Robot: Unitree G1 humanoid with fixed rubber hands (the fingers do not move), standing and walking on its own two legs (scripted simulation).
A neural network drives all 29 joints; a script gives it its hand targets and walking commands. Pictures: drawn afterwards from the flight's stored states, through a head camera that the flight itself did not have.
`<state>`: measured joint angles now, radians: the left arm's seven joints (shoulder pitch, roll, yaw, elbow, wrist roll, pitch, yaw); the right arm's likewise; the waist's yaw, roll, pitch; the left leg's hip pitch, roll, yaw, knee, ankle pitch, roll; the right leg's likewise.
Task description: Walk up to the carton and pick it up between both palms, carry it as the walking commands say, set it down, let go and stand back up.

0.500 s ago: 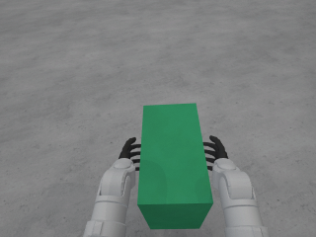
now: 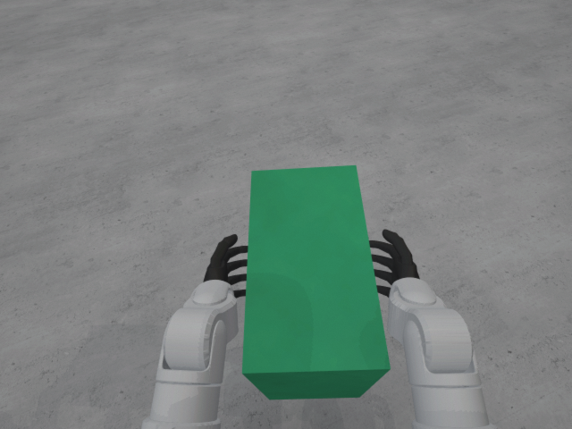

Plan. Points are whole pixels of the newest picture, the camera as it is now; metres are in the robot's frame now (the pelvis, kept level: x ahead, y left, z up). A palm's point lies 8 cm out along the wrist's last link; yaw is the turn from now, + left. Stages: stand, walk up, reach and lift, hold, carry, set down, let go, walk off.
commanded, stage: carry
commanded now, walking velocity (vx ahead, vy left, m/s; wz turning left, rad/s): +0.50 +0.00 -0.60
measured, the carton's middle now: (309, 292) +0.32 +0.01 -0.01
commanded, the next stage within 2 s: none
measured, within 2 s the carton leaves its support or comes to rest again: neither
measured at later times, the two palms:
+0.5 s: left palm (312, 184) +0.47 +0.01 +0.07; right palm (472, 211) +0.41 -0.22 +0.08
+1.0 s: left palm (394, 91) +0.74 -0.15 +0.09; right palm (518, 131) +0.58 -0.34 +0.10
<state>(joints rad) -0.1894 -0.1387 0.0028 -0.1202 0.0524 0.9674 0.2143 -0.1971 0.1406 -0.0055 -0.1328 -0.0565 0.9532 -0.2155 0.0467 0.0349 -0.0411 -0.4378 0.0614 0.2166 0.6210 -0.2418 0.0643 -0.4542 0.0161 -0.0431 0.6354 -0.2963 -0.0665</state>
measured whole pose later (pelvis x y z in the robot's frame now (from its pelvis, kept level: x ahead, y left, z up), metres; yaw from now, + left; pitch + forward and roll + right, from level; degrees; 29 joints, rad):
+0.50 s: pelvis +0.17 -0.03 +0.00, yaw -15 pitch +6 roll -3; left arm -0.22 -0.15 -0.03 -0.24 0.02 1.13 0.24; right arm -0.16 0.14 -0.02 -0.32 -0.01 1.12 -0.26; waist 0.02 0.01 -0.06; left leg -0.37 0.13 0.13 1.01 -0.51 -0.06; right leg -0.36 0.04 -0.16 0.56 -0.30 -0.06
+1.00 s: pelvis +0.44 -0.07 +0.02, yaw -36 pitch +6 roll -4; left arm -0.19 -0.14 -0.07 -0.38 0.02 1.12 0.25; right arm -0.09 0.13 0.01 -0.46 0.02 1.10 -0.29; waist -0.02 0.01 0.01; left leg 0.03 0.07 0.31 0.25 -0.39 0.01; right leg -0.50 0.04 -0.22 0.53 -0.17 0.01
